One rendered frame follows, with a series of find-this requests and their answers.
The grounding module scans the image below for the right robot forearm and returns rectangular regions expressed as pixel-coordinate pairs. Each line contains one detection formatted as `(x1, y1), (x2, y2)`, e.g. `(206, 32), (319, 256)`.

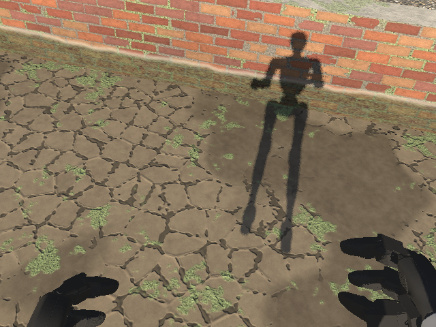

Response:
(421, 313), (436, 327)

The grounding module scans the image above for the left robot hand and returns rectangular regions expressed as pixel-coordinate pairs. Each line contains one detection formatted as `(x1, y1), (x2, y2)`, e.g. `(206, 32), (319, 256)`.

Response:
(27, 272), (119, 327)

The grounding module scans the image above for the right robot hand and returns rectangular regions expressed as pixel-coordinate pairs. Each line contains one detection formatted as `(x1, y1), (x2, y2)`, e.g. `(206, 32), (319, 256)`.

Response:
(338, 234), (436, 327)

